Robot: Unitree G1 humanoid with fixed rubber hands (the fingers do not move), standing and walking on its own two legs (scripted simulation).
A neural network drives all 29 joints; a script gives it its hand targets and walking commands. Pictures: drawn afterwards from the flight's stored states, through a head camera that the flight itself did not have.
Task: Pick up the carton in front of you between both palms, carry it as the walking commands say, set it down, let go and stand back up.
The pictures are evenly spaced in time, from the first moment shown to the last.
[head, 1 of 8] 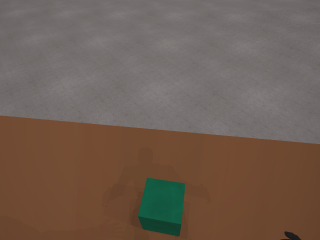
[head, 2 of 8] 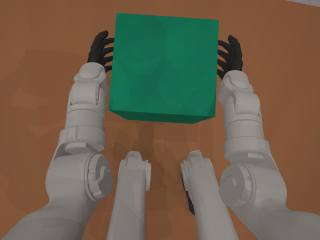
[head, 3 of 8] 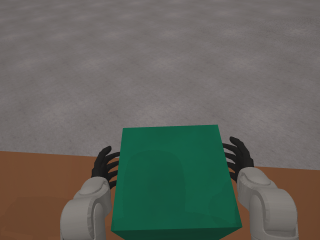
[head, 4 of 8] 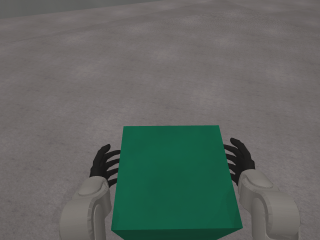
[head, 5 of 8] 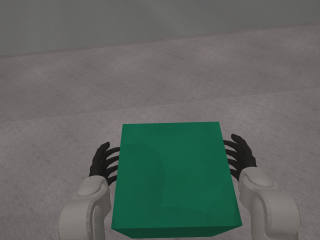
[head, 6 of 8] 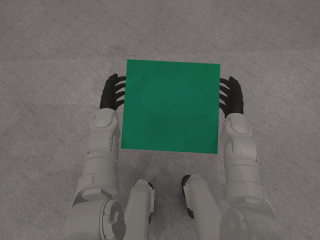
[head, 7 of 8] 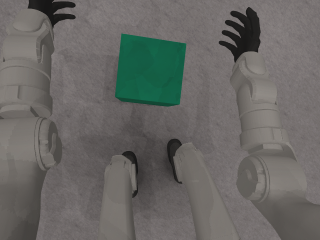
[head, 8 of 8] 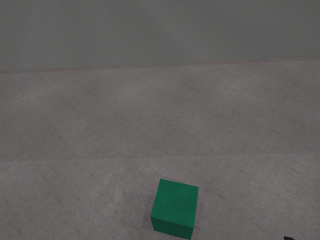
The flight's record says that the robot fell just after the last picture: no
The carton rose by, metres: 0.68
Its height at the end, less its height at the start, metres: -0.09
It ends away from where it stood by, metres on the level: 5.30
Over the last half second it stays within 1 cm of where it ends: yes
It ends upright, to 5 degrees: yes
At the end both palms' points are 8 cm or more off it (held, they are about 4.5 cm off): yes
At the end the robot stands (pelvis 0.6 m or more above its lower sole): yes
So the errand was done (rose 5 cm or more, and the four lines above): yes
